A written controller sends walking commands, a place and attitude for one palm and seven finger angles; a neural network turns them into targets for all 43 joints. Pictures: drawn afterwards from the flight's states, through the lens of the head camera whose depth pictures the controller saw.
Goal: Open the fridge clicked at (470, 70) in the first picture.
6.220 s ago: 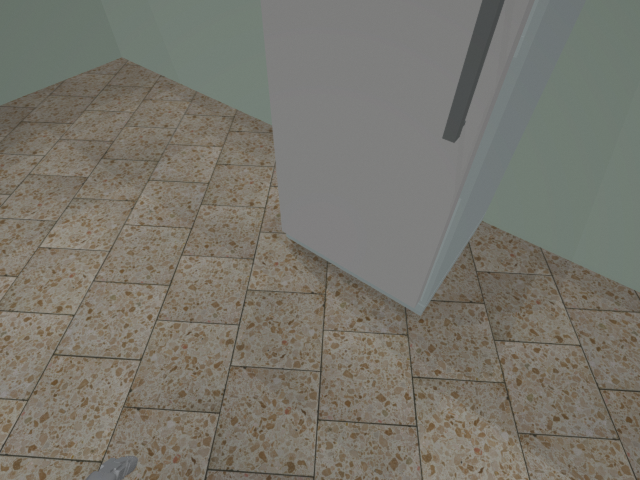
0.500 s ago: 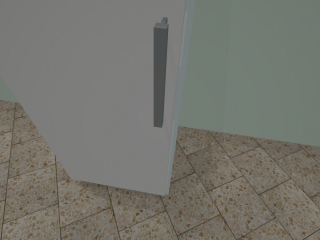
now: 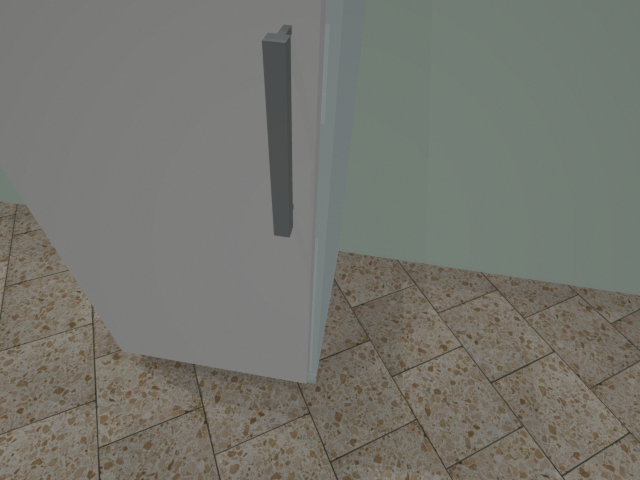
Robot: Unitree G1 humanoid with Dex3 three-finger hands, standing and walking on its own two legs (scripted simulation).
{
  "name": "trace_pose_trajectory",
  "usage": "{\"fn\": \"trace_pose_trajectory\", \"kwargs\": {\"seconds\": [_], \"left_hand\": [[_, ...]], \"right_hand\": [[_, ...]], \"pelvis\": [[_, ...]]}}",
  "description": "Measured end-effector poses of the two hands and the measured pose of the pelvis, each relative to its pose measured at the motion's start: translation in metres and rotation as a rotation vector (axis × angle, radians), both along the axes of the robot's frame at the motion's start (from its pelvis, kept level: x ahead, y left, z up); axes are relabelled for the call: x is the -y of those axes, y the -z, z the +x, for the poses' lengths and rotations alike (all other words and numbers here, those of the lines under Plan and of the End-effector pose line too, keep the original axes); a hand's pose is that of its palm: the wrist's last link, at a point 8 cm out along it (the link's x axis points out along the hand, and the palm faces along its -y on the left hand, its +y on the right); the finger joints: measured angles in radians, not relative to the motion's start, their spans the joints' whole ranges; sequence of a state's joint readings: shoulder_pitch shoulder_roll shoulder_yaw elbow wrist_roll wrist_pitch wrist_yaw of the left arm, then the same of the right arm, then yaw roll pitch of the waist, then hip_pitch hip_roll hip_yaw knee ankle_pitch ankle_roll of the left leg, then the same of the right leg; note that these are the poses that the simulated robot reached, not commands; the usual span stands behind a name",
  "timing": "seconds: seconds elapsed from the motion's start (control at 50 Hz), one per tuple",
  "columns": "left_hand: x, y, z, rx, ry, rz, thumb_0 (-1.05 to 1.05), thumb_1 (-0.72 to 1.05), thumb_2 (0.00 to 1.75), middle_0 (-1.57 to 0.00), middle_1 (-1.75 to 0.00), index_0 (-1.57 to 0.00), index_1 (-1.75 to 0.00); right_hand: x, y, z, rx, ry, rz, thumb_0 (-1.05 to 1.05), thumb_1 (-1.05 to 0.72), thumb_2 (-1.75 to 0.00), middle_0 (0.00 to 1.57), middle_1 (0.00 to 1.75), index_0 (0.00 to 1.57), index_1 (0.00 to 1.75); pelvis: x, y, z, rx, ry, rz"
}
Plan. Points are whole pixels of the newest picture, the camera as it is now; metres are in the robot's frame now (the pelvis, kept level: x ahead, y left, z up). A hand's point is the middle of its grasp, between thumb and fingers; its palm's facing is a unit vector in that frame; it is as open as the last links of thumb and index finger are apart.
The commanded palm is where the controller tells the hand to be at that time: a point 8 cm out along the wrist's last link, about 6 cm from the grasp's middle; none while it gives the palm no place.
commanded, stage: look again from close up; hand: right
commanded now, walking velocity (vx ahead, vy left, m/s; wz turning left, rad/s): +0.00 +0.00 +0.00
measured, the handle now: (284, 144) +0.51 +0.08 +0.18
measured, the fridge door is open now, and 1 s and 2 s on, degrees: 0 0 0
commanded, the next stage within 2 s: shuffle to correct the standing spot in 1.26 s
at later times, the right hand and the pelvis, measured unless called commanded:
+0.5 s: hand out of the picture +0.00 -0.16 -0.17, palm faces +0.01 +0.98 -0.19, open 7.4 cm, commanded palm none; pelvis +0.01 +0.00 +0.01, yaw +1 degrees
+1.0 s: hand out of the picture +0.02 -0.14 -0.17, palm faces +0.02 +0.98 -0.18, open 7.4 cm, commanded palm none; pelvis +0.03 +0.03 +0.01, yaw +0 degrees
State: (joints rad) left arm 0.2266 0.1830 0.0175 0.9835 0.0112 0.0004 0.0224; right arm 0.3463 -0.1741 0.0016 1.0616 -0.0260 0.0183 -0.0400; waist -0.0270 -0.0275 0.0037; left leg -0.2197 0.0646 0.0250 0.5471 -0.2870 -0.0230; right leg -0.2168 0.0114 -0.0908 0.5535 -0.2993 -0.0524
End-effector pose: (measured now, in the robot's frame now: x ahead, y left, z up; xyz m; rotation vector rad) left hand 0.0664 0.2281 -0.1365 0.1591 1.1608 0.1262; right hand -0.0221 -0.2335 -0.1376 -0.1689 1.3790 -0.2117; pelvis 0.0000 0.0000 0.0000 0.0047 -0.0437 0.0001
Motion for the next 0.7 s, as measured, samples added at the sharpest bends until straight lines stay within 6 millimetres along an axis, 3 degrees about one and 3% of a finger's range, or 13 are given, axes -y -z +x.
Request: {"fn": "trace_pose_trajectory", "kwargs": {"seconds": [0.18, 0.38, 0.5, 0.7], "left_hand": [[0.006, 0.002, -0.043, -0.091, -0.018, -0.002, 0.00, 0.94, 0.90, -0.20, -0.29, -0.20, -0.30], [0.012, 0.004, -0.081, -0.221, -0.056, -0.023, 0.01, 0.92, 0.90, -0.20, -0.29, -0.20, -0.30], [0.013, 0.006, -0.082, -0.243, -0.065, -0.036, 0.01, 0.91, 0.90, -0.20, -0.29, -0.20, -0.30], [0.004, 0.007, -0.061, -0.227, -0.063, -0.035, 0.02, 0.92, 0.90, -0.20, -0.29, -0.20, -0.30]], "right_hand": [[0.006, -0.004, 0.000, 0.006, -0.033, 0.016, 0.00, -0.91, -0.90, 0.20, 0.30, 0.20, 0.30], [-0.007, -0.001, 0.008, -0.023, -0.042, 0.041, 0.00, -0.91, -0.90, 0.20, 0.30, 0.20, 0.30], [-0.019, 0.001, 0.019, -0.019, -0.041, 0.055, 0.00, -0.91, -0.90, 0.20, 0.30, 0.20, 0.30], [-0.033, 0.003, 0.033, -0.010, -0.035, 0.058, 0.01, -0.92, -0.90, 0.20, 0.30, 0.20, 0.30]], "pelvis": [[0.009, -0.004, -0.008, -0.026, -0.008, -0.011], [0.004, -0.005, 0.000, -0.037, -0.009, -0.014], [-0.002, -0.005, 0.008, -0.033, -0.009, -0.014], [-0.014, -0.005, 0.018, -0.031, -0.008, -0.014]]}}
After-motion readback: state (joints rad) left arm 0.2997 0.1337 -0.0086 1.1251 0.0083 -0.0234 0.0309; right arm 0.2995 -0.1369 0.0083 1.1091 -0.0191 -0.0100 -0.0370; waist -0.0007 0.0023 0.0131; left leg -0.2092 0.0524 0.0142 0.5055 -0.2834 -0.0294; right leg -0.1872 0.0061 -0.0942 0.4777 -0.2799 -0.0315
